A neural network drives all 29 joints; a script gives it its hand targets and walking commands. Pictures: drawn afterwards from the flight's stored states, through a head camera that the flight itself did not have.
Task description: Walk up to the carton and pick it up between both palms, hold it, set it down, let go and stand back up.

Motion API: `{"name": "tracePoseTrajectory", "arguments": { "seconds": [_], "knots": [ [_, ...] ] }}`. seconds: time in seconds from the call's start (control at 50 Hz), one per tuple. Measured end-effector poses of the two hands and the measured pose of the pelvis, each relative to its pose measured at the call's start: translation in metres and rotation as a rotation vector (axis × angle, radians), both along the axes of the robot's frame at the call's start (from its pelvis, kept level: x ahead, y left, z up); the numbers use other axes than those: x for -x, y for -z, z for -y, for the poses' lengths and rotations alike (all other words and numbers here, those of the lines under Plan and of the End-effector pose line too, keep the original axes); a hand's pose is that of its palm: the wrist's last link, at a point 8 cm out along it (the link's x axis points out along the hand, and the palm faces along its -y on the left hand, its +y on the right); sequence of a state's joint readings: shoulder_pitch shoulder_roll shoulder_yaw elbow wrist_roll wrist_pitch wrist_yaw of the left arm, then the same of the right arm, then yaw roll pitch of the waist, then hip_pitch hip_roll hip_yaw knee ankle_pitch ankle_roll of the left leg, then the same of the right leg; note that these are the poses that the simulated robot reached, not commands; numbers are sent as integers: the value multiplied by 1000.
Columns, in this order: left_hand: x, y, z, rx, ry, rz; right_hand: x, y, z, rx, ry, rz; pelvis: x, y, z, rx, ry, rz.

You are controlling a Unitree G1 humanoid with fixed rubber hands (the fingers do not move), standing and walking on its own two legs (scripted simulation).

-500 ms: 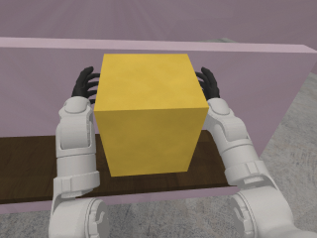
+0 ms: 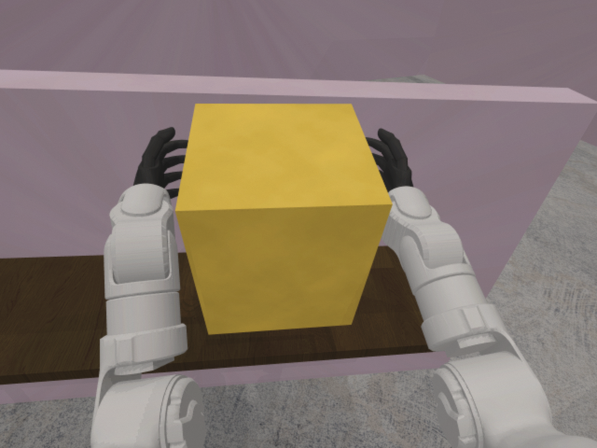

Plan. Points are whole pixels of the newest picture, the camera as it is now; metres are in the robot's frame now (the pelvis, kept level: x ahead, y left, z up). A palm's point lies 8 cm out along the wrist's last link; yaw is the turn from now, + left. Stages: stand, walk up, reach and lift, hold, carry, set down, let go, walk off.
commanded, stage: hold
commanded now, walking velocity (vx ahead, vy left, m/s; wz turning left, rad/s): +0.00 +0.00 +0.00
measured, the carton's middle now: (278, 221) +0.38 +0.01 +0.16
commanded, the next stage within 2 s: none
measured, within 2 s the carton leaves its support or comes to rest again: neither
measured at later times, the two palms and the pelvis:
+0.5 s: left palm (157, 192) +0.36 +0.16 +0.22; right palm (394, 188) +0.37 -0.14 +0.22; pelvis +0.00 +0.00 +0.00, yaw +0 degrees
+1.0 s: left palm (154, 190) +0.36 +0.16 +0.23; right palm (395, 187) +0.36 -0.14 +0.23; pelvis +0.00 +0.00 +0.00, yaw +0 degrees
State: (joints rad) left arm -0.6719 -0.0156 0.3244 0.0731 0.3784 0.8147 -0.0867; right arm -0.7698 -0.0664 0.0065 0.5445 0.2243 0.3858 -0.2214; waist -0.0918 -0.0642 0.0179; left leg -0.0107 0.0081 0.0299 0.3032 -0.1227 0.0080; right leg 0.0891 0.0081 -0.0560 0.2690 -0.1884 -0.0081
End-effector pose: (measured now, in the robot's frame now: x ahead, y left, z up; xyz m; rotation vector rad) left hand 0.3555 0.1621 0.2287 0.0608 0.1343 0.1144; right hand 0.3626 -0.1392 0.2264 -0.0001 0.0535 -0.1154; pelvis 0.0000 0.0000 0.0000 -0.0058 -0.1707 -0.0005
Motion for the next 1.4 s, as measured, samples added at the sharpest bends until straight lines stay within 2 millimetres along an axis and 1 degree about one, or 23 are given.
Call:
{"name": "tracePoseTrajectory", "arguments": {
  "seconds": [0.08,0.22,0.3,0.52,0.66,0.74,0.82,0.9,1.08,1.26,1.4],
  "knots": [
    [0,-3,0,-6,0,1,0,-2,0,-2,0,1,1,0,-1,0,4,1],
    [-3,-1,2,-13,-1,-14,-3,1,2,3,-4,-14,3,0,-1,0,4,-8],
    [-2,-3,3,-7,-2,1,-2,-2,3,6,-2,1,2,0,0,0,3,-7],
    [-6,6,2,1,0,-25,-7,3,2,4,-2,-24,-1,0,2,0,3,-9],
    [-3,-2,2,-10,-1,17,-4,-3,2,-6,-3,18,-4,0,1,1,-4,-4],
    [-4,0,3,-4,0,-8,-4,0,3,0,2,-7,-5,0,0,-2,1,3],
    [-3,3,1,-2,-1,-15,-4,2,1,5,-4,-15,-4,0,0,-1,1,4],
    [0,0,0,-4,-1,9,-1,-3,0,3,-5,10,-2,0,0,2,-2,4],
    [-2,-1,3,-13,1,-11,-2,0,3,-5,0,-10,1,0,0,0,0,-3],
    [-1,-3,2,4,2,-4,0,-4,2,5,4,-2,2,0,1,-1,4,0],
    [-1,1,1,-4,-3,-19,-2,1,1,2,-3,-18,4,0,2,-1,1,-5]
  ]
}}
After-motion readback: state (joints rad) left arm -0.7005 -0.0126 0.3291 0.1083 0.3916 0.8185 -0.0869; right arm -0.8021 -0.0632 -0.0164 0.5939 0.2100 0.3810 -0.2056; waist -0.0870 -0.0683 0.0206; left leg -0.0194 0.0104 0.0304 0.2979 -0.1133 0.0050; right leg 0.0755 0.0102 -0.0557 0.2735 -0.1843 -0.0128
